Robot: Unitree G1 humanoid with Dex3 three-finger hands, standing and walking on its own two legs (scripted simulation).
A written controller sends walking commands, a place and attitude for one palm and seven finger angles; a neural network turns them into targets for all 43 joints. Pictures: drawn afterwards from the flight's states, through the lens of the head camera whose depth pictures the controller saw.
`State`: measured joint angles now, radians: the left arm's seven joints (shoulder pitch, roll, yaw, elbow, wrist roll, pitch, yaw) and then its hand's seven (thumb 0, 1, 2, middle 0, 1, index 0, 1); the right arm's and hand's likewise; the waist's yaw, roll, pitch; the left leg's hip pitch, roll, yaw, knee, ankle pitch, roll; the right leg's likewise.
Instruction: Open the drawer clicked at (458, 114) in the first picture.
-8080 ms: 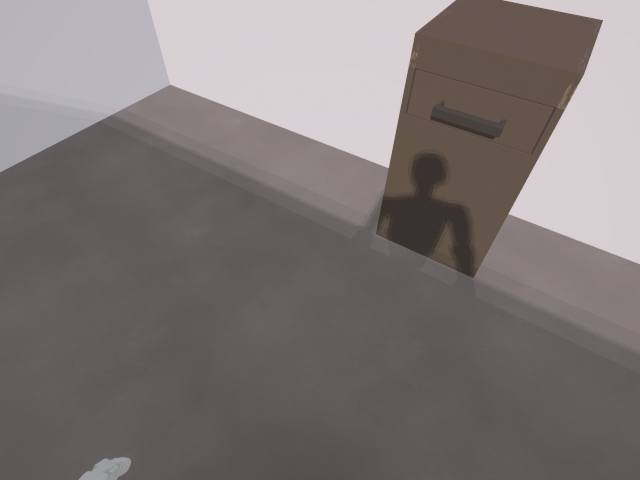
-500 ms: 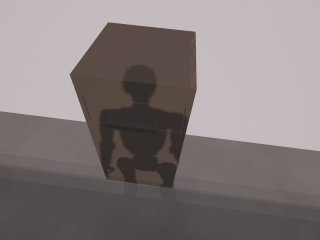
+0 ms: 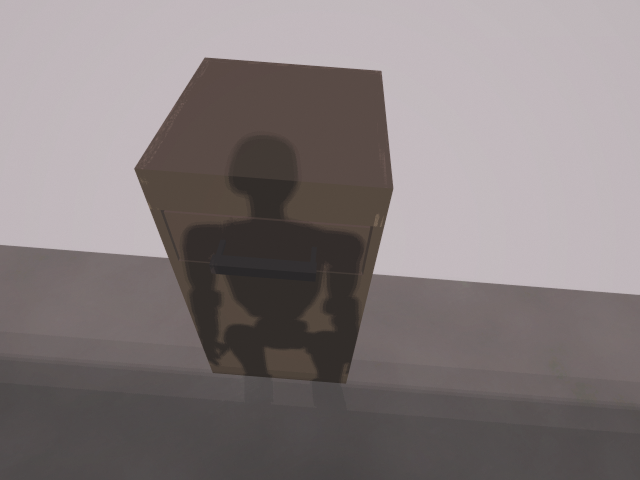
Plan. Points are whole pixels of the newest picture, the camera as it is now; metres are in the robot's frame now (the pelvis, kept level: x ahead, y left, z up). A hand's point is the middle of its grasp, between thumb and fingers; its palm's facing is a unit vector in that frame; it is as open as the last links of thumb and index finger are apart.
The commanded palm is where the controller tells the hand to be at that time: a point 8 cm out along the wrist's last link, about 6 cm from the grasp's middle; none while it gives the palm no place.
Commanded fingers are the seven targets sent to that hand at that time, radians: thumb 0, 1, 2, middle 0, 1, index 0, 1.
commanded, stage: look again from close up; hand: left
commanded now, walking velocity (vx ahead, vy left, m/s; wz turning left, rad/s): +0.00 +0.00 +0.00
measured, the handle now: (266, 258) +0.52 +0.14 -0.11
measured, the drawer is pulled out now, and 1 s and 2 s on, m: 0.00 0.00 0.00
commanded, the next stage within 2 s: raise the hand with hooked fingers in 0.56 s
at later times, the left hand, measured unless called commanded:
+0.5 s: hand out of the picture +0.01 +0.15 -0.18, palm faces +0.01 -0.98 -0.21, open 7.4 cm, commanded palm none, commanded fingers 0.00 0.90 0.90 -0.20 -0.30 -0.20 -0.30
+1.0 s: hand (216, 424) +0.20 +0.14 -0.04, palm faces -0.07 -0.31 -0.95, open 8.1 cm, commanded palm +0.15 +0.18 -0.03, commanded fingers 0.00 0.48 0.72 -0.23 -0.57 -0.23 -0.57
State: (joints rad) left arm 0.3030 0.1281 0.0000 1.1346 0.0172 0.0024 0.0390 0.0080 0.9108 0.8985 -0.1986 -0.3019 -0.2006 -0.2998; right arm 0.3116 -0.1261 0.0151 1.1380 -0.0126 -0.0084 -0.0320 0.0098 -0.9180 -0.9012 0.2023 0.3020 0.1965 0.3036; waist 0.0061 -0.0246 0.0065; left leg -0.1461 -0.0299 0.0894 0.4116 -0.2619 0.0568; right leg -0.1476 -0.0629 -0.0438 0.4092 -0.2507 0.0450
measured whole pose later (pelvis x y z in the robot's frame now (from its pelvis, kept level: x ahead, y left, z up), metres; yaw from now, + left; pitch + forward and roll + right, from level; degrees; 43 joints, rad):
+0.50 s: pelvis +0.01 -0.02 -0.01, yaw +0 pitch -1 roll +1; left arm 0.29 0.14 -0.02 1.11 0.01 -0.01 0.04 0.01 0.91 0.90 -0.20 -0.30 -0.20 -0.30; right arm 0.31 -0.17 0.03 1.09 -0.01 -0.02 -0.02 0.02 -0.92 -0.90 0.20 0.30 0.20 0.30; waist 0.00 0.02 0.02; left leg -0.15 -0.02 0.09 0.48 -0.32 0.04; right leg -0.17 -0.06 -0.04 0.51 -0.33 0.02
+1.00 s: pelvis -0.02 -0.06 -0.03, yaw -3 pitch +9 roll +3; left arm 0.35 0.29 -0.06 0.08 0.87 -0.02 0.33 0.01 0.71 0.81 -0.21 -0.43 -0.21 -0.43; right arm 0.09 -0.26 -0.06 0.63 -0.03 -0.06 0.01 0.02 -0.91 -0.90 0.20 0.30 0.20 0.30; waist 0.05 0.01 -0.13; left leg -0.47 0.03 0.10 0.66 -0.33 -0.03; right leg -0.55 0.00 0.00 0.76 -0.38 -0.05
